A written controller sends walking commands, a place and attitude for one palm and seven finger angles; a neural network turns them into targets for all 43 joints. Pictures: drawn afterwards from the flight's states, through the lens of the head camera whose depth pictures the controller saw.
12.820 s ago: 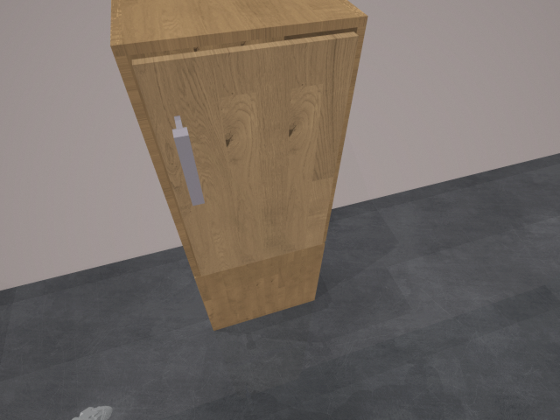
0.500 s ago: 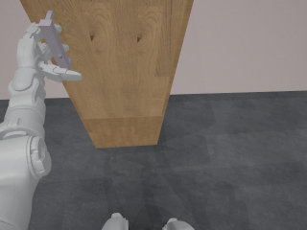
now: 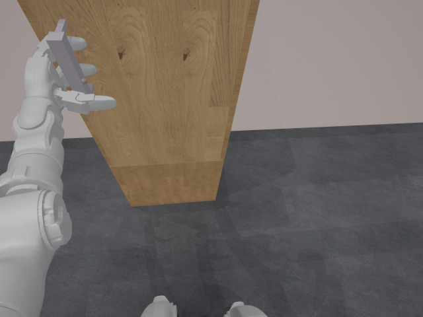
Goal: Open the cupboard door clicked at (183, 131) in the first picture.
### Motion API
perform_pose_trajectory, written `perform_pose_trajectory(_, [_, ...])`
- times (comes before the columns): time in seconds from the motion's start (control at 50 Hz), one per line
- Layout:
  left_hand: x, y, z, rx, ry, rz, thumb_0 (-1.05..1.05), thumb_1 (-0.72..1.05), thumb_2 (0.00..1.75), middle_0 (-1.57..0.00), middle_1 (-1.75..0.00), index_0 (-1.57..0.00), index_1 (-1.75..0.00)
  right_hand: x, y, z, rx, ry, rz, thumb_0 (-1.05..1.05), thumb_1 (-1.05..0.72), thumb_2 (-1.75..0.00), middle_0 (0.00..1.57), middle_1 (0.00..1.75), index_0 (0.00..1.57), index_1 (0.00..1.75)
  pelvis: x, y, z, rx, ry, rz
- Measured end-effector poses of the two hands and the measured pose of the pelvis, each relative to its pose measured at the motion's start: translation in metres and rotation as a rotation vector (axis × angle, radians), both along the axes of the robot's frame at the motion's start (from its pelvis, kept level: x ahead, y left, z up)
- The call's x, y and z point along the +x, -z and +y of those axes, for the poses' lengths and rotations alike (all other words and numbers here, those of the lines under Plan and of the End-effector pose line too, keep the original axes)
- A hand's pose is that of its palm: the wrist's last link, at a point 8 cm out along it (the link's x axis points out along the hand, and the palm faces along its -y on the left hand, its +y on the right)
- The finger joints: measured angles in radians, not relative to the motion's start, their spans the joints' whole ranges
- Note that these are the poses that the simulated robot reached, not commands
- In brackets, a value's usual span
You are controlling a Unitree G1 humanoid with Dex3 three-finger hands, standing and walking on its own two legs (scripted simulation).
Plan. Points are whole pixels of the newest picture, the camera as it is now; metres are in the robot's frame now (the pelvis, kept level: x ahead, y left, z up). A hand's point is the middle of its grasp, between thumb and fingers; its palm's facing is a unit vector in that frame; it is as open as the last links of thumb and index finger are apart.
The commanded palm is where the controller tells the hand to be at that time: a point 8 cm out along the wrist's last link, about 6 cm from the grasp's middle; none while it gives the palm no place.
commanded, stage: close the thumb around the handle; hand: left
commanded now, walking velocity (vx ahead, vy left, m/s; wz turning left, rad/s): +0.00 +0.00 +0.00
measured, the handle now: (76, 68) +0.56 +0.22 +0.12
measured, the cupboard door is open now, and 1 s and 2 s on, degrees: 0 9 46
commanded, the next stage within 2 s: pull the door open along its arc in 0.52 s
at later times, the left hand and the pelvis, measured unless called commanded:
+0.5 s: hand (86, 79) +0.51 +0.19 +0.13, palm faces +0.05 -1.00 +0.00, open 5.5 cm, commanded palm +0.49 +0.24 +0.12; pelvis +0.01 +0.00 +0.00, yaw -1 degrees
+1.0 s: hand (88, 102) +0.46 +0.18 +0.13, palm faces +0.02 -1.00 +0.01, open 5.8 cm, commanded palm +0.40 +0.22 +0.12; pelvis +0.02 +0.00 +0.01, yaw -2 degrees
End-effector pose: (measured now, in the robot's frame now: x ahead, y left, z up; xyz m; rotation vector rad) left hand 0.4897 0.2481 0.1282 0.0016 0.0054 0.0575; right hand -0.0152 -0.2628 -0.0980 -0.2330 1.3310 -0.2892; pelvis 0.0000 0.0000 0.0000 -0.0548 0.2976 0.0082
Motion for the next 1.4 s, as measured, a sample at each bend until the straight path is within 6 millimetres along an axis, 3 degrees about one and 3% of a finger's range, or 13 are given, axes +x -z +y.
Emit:
perform_pose_trajectory(0.46, [0.002, -0.002, -0.004, 0.0, 0.009, -0.006, 0.0, 0.74, 0.84, -0.39, -1.33, -0.39, -1.33, 0.008, 0.0, 0.001, 0.01, 0.026, -0.019, 0.01, -0.91, -0.89, 0.2, 0.3, 0.2, 0.3, 0.006, -0.003, -0.001, 0.007, 0.017, -0.006])
perform_pose_trajectory(0.74, [-0.002, -0.001, -0.005, -0.001, 0.008, -0.009, 0.01, 0.76, 0.82, -0.38, -1.35, -0.38, -1.35, 0.015, -0.002, 0.002, 0.009, 0.033, -0.041, 0.01, -0.91, -0.89, 0.2, 0.3, 0.2, 0.3, 0.009, -0.004, 0.001, 0.01, 0.025, -0.018])
perform_pose_trajectory(0.88, [-0.018, 0.0, -0.008, -0.007, 0.015, -0.032, 0.01, 0.75, 0.8, -0.38, -1.35, -0.37, -1.35, 0.026, -0.002, 0.004, 0.029, 0.04, -0.075, 0.01, -0.91, -0.89, 0.2, 0.3, 0.2, 0.3, 0.013, -0.007, 0.002, 0.017, 0.039, -0.036])
perform_pose_trajectory(0.98, [-0.043, 0.001, -0.013, -0.012, 0.031, -0.05, 0.01, 0.73, 0.76, -0.38, -1.35, -0.37, -1.35, 0.048, -0.005, 0.006, 0.051, 0.035, -0.149, 0.01, -0.91, -0.89, 0.2, 0.3, 0.2, 0.3, 0.017, -0.012, 0.003, 0.022, 0.046, -0.065])
perform_pose_trajectory(1.08, [-0.081, 0.002, -0.027, -0.043, 0.015, -0.067, 0.01, 0.7, 0.73, -0.38, -1.35, -0.36, -1.35, 0.086, -0.011, 0.01, 0.076, -0.009, -0.271, 0.01, -0.91, -0.89, 0.2, 0.3, 0.2, 0.3, 0.02, -0.016, 0.003, 0.027, 0.048, -0.102])
perform_pose_trajectory(1.28, [-0.159, 0.0, -0.086, -0.051, -0.281, -0.038, -0.01, 0.69, 0.75, -0.36, -1.35, -0.39, -1.35, 0.183, -0.032, 0.034, 0.148, -0.194, -0.503, 0.01, -0.91, -0.89, 0.2, 0.3, 0.2, 0.3, 0.017, -0.02, -0.003, 0.045, 0.021, -0.174])
perform_pose_trajectory(1.4, [-0.198, -0.002, -0.122, -0.051, -0.32, 0.01, -0.01, 0.67, 0.72, -0.36, -1.35, -0.4, -1.35, 0.218, -0.054, 0.044, 0.168, -0.238, -0.587, 0.01, -0.91, -0.89, 0.2, 0.3, 0.2, 0.3, 0.021, -0.025, -0.014, 0.055, 0.012, -0.229])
